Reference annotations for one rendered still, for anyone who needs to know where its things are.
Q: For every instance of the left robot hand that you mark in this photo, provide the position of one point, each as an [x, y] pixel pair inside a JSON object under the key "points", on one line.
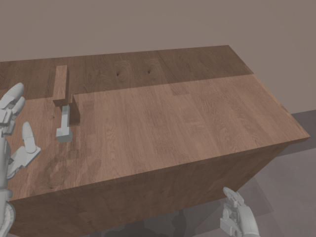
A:
{"points": [[11, 105]]}

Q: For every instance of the counter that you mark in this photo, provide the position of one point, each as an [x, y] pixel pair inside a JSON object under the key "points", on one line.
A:
{"points": [[153, 132]]}

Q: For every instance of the tap lever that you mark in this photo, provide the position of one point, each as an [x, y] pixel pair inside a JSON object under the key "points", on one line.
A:
{"points": [[64, 133]]}

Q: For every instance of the right robot hand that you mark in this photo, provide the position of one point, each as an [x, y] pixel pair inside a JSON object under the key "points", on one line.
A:
{"points": [[242, 220]]}

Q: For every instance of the left robot forearm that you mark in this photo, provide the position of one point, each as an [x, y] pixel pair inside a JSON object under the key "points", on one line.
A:
{"points": [[7, 212]]}

